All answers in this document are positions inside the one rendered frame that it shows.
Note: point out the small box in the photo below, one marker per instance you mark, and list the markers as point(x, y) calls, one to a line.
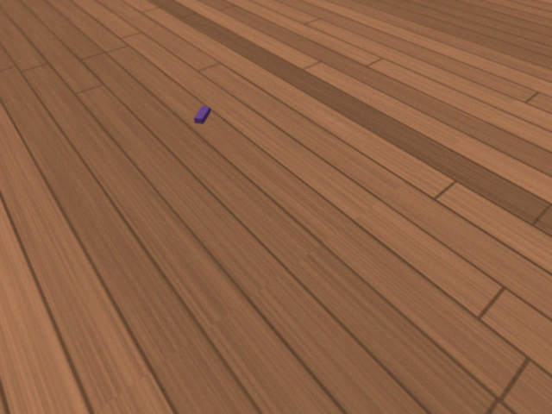
point(202, 114)

